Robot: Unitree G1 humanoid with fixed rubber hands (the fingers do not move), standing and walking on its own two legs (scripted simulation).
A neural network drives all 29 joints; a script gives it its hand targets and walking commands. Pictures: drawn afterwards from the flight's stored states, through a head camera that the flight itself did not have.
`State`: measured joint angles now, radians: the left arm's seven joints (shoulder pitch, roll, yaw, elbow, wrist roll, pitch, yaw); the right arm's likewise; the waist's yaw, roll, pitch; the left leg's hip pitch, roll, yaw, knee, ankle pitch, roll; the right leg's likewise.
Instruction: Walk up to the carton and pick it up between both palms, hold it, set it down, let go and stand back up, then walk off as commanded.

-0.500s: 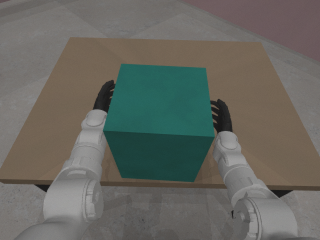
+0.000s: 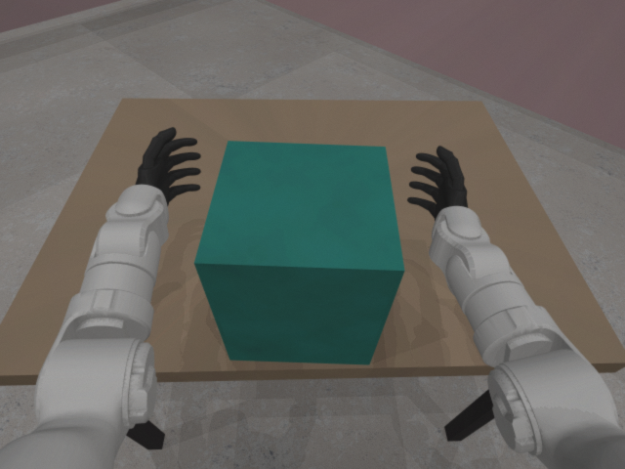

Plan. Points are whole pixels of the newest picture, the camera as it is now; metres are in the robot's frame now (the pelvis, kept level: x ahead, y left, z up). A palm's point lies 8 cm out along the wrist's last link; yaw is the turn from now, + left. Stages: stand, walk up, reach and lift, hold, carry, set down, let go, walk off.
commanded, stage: set down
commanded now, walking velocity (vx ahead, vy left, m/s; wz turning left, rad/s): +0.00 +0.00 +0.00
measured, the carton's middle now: (303, 259) +0.39 +0.04 +0.04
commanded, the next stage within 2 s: none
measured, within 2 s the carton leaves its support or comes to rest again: neither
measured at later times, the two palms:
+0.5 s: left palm (145, 136) +0.43 +0.22 +0.21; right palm (475, 168) +0.41 -0.16 +0.19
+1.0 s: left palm (129, 142) +0.40 +0.22 +0.22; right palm (499, 183) +0.37 -0.17 +0.20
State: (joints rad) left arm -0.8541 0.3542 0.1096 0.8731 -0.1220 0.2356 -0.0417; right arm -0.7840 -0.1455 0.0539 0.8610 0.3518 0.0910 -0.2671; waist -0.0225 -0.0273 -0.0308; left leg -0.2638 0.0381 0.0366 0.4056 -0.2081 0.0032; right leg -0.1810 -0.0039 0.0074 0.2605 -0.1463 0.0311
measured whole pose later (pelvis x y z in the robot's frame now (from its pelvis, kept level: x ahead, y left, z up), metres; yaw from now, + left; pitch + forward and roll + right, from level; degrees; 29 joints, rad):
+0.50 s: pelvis -0.01 -0.01 +0.00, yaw +0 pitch +2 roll -1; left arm -1.05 0.46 0.06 0.96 -0.23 0.36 -0.05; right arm -0.92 -0.16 0.03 0.76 0.39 0.32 -0.30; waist -0.04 -0.02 -0.05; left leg -0.23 0.04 0.04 0.38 -0.18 -0.01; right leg -0.18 0.00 0.01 0.31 -0.15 0.02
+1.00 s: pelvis -0.03 -0.01 +0.00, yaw +0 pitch -2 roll -1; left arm -1.00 0.49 0.05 0.84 -0.24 0.49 -0.08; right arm -0.84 -0.20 0.02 0.63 0.41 0.43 -0.28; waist -0.05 -0.03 0.00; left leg -0.15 0.04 0.04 0.35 -0.16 -0.01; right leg -0.10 0.00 0.01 0.28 -0.13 0.02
